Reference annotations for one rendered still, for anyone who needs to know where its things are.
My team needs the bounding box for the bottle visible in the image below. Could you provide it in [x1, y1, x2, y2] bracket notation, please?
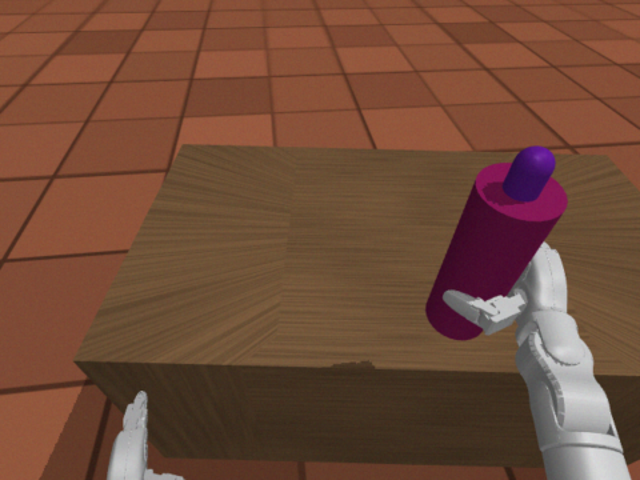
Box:
[426, 146, 568, 341]

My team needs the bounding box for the right robot hand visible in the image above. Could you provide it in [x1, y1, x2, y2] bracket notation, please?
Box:
[443, 242, 567, 335]

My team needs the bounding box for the left robot hand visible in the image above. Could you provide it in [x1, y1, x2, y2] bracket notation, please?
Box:
[107, 391, 184, 480]

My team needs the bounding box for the right robot arm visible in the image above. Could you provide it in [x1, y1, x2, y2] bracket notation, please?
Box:
[515, 310, 631, 480]

